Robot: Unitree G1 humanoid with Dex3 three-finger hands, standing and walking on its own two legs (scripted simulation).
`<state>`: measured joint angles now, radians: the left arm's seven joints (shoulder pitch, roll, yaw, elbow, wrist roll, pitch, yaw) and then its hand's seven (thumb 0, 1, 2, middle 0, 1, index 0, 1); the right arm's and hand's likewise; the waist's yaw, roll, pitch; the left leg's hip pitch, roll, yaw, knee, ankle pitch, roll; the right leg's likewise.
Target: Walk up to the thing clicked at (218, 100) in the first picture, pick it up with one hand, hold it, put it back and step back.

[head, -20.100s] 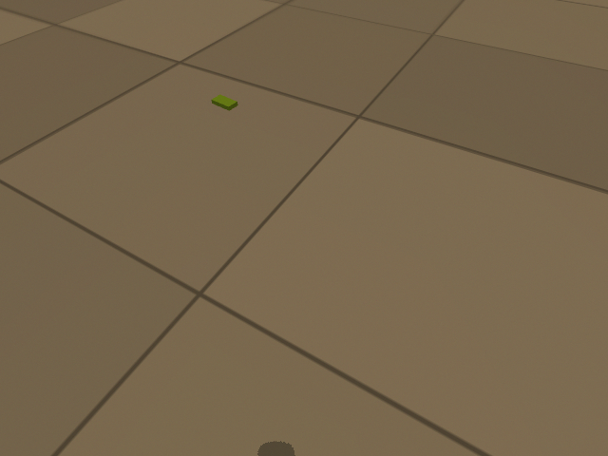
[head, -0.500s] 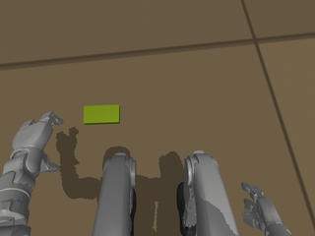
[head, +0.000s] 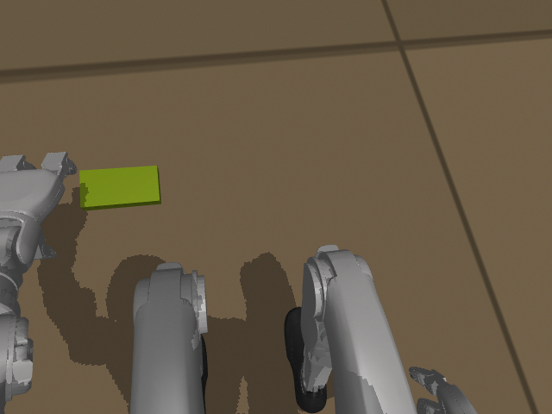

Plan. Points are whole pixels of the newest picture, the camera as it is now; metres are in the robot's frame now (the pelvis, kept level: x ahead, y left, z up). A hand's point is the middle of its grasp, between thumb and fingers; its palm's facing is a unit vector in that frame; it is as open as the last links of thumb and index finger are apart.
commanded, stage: rise first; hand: left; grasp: from above
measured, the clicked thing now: (121, 187) +0.52 +0.26 -0.35
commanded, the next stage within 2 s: none
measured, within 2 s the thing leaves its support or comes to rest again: neither
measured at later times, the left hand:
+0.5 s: hand (64, 205) +0.44 +0.31 -0.21, palm faces -0.46 -0.06 -0.88, open 13.6 cm
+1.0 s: hand (71, 203) +0.45 +0.31 -0.23, palm faces -0.46 -0.06 -0.88, open 14.0 cm
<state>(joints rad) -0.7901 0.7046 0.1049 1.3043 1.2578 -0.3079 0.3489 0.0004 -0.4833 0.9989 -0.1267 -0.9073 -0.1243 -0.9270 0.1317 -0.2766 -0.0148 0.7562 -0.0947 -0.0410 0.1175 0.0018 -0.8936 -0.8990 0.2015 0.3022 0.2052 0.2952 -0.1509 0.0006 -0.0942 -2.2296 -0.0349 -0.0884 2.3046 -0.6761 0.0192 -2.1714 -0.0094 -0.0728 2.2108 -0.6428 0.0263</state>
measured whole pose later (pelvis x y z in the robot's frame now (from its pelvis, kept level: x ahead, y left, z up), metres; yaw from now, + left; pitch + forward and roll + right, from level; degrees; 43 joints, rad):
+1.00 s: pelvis +0.01 +0.00 -0.04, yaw -2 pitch +35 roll -9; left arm -0.90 0.79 0.15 1.46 1.32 -0.29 0.47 0.00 -0.51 1.00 -0.11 -0.97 -0.11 -0.99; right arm 0.11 -0.28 0.04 0.75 -0.17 -0.05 0.15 0.00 -0.91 -0.90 0.20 0.30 0.20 0.30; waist -0.22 -0.03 -0.03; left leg -2.32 -0.03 -0.12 2.44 -0.73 0.01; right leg -2.27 0.00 -0.10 2.33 -0.67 0.02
